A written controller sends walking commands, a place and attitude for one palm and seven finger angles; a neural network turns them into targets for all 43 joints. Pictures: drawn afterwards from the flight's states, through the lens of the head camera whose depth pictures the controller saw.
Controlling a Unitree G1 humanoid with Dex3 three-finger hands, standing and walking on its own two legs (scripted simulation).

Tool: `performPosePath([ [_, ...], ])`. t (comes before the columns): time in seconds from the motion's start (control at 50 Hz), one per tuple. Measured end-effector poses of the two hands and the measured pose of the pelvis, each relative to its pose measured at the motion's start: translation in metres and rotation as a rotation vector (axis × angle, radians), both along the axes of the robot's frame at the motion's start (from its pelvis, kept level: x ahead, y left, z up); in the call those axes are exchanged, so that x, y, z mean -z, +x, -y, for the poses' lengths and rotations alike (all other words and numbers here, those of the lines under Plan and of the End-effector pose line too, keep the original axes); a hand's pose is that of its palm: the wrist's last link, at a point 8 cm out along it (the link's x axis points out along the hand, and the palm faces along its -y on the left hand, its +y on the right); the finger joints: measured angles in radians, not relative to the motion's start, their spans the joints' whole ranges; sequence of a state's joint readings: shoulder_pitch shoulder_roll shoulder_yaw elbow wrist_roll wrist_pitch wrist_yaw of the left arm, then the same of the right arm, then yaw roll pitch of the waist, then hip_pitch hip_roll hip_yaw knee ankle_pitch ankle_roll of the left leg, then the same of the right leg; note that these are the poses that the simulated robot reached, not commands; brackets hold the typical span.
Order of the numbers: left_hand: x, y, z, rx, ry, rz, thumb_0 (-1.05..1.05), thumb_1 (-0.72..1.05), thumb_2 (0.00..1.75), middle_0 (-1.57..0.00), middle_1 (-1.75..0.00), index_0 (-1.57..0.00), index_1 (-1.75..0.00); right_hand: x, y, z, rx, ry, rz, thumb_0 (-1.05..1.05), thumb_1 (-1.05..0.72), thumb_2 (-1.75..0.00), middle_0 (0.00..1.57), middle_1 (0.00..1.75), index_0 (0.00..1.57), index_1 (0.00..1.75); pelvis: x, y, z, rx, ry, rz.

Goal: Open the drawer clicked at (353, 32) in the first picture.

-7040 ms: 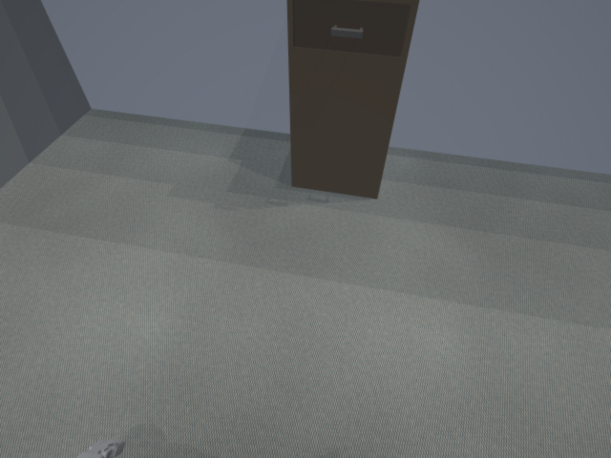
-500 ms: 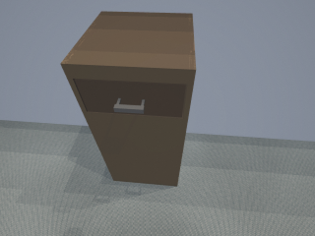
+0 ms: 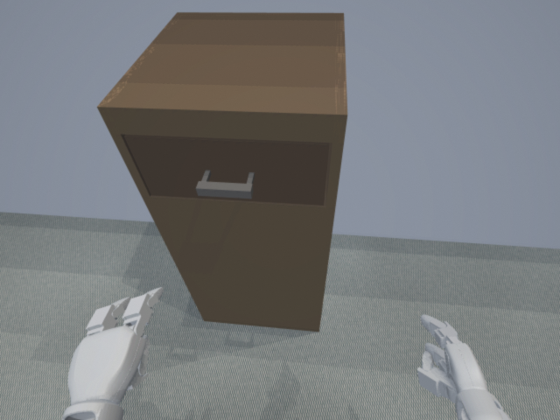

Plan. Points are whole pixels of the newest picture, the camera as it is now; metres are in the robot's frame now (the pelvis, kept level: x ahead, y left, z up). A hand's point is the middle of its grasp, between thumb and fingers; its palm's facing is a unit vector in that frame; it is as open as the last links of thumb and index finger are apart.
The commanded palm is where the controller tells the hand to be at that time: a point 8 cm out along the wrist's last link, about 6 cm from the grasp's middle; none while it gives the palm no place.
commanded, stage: raise the hand with hooked fingers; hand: left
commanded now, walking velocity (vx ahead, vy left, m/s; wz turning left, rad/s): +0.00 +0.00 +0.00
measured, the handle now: (227, 182) +0.52 +0.15 +0.02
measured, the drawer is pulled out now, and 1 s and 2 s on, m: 0.00 0.00 0.00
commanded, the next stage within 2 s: move the hooked fingers above the handle in 1.60 s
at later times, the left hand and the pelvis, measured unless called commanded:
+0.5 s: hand (115, 340) +0.21 +0.24 +0.03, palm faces +0.02 -0.09 -1.00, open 10.8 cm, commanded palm +0.19 +0.25 +0.08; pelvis +0.00 +0.00 +0.00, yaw +3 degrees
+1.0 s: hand (90, 277) +0.26 +0.26 +0.11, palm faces +0.09 -0.05 -0.99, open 13.4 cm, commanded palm +0.24 +0.27 +0.16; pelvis +0.00 +0.01 +0.02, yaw +4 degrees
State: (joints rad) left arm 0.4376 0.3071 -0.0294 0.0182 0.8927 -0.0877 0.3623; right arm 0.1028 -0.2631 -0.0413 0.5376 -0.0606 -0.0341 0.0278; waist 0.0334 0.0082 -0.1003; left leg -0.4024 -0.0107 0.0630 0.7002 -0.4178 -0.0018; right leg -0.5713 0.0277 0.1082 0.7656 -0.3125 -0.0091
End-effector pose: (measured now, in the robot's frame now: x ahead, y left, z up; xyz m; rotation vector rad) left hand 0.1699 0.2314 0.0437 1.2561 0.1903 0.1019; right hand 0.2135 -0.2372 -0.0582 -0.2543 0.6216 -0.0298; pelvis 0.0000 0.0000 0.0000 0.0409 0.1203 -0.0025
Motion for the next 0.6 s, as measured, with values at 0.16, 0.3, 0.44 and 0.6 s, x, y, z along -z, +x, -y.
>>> performPosePath([
  [0.16,0.034,-0.052,0.001,0.047,0.172,-0.032,0.00,0.56,0.75,-0.24,-0.52,-0.24,-0.52,0.000,0.068,-0.024,-0.191,-0.092,0.012,0.01,-0.91,-0.90,0.20,0.30,0.20,0.30,0.022,-0.002,0.009,-0.053,-0.002,-0.072],
  [0.3,0.004,-0.019,-0.017,0.002,0.252,0.136,0.00,0.38,0.68,-0.27,-0.62,-0.27,-0.63,0.038,0.054,-0.060,-0.227,-0.006,-0.095,0.01,-0.91,-0.90,0.20,0.30,0.20,0.30,0.032,-0.006,0.010,-0.090,-0.024,-0.054],
  [0.44,-0.030,0.016,-0.015,0.001,0.226,0.089,0.00,0.23,0.61,-0.27,-0.73,-0.27,-0.73,0.049,-0.009,-0.067,-0.139,0.093,-0.243,0.01,-0.91,-0.90,0.20,0.30,0.20,0.30,0.010,-0.002,0.005,-0.063,-0.021,-0.008],
  [0.6,-0.048,0.026,-0.021,0.082,0.232,0.065,0.00,0.05,0.53,-0.29,-0.85,-0.29,-0.85,0.048,-0.049,-0.027,-0.034,0.004,-0.335,0.01,-0.90,-0.90,0.20,0.30,0.21,0.30,-0.003,0.001,-0.003,-0.055,-0.024,0.021],
])
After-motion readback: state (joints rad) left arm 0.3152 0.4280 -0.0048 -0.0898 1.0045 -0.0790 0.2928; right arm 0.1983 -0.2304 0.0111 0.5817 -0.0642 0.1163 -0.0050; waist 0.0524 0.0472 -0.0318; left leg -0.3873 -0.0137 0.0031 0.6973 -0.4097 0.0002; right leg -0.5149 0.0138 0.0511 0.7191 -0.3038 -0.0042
